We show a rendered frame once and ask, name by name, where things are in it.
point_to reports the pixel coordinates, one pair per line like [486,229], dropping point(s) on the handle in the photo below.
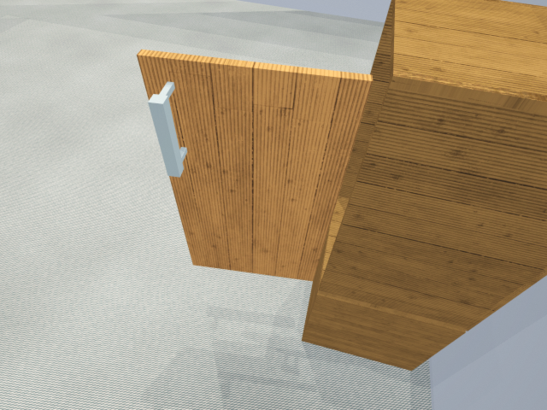
[164,124]

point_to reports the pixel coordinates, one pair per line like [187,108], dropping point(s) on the cupboard door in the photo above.
[268,146]

